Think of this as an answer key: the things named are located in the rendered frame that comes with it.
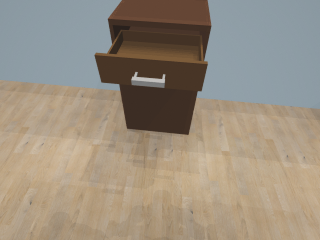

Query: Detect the handle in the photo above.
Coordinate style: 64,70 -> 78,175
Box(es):
131,72 -> 166,88

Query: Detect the cabinet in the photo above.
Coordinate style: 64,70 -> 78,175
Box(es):
108,0 -> 212,135

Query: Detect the drawer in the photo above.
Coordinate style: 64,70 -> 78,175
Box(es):
94,29 -> 208,92

